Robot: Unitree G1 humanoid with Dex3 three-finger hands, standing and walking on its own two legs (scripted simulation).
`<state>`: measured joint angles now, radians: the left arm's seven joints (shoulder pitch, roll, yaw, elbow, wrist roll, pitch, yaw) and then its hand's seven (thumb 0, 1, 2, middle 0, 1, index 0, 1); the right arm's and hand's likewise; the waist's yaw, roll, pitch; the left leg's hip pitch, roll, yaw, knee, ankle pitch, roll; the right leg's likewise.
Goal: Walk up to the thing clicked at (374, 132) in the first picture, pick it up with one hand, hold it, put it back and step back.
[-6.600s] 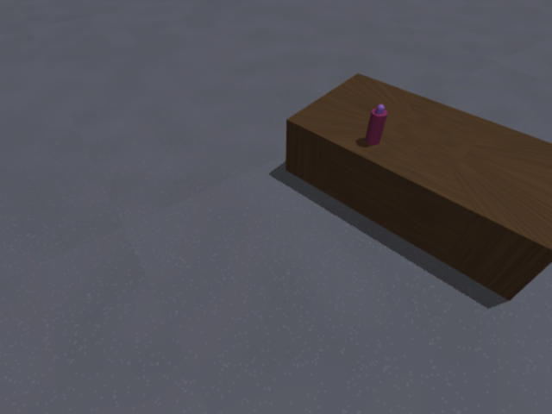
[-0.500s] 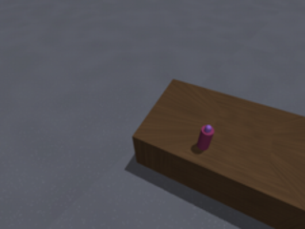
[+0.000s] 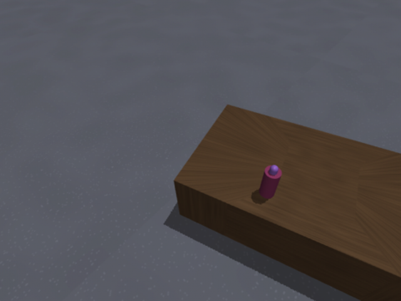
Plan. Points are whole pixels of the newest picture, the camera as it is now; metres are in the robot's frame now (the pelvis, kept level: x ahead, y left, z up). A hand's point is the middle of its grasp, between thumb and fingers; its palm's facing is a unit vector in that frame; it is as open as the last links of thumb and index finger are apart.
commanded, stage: stand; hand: left
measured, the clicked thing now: (270, 180) +0.65 -0.24 -0.36
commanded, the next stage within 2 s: walk up in 0.50 s
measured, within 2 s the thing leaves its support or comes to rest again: neither
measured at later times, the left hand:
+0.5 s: hand out of the picture +0.07 +0.25 -0.16, palm faces -0.02 -0.94 -0.34, open 7.4 cm
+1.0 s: hand out of the picture +0.17 +0.14 -0.17, palm faces -0.27 -0.91 -0.31, open 7.4 cm
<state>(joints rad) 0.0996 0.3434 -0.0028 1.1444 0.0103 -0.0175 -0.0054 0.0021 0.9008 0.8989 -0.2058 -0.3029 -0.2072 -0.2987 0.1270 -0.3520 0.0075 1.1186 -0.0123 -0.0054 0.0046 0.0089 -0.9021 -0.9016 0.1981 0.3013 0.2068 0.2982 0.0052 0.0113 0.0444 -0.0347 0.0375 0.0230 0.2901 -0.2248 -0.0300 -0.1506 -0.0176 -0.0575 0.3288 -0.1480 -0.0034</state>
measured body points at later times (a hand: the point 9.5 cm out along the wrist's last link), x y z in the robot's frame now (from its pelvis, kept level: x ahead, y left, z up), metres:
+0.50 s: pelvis +0.00 +0.00 +0.00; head +0.01 +0.00 +0.45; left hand +0.08 +0.30 -0.13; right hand +0.07 -0.30 -0.14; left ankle -0.04 +0.14 -0.75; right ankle +0.02 -0.11 -0.75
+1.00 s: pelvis +0.04 -0.10 -0.03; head +0.08 -0.10 +0.42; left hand +0.18 +0.19 -0.15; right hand +0.03 -0.46 -0.12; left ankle +0.09 +0.00 -0.73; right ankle +0.07 -0.23 -0.75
